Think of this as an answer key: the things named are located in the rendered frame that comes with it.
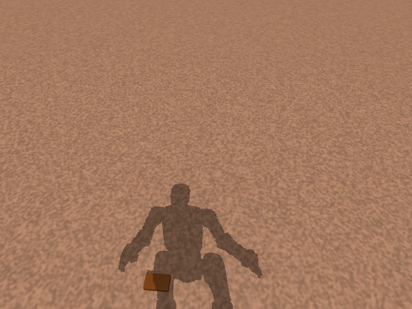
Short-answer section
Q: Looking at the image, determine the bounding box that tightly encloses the small box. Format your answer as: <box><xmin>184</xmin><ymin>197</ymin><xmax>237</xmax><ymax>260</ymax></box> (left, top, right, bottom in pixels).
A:
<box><xmin>143</xmin><ymin>273</ymin><xmax>171</xmax><ymax>292</ymax></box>

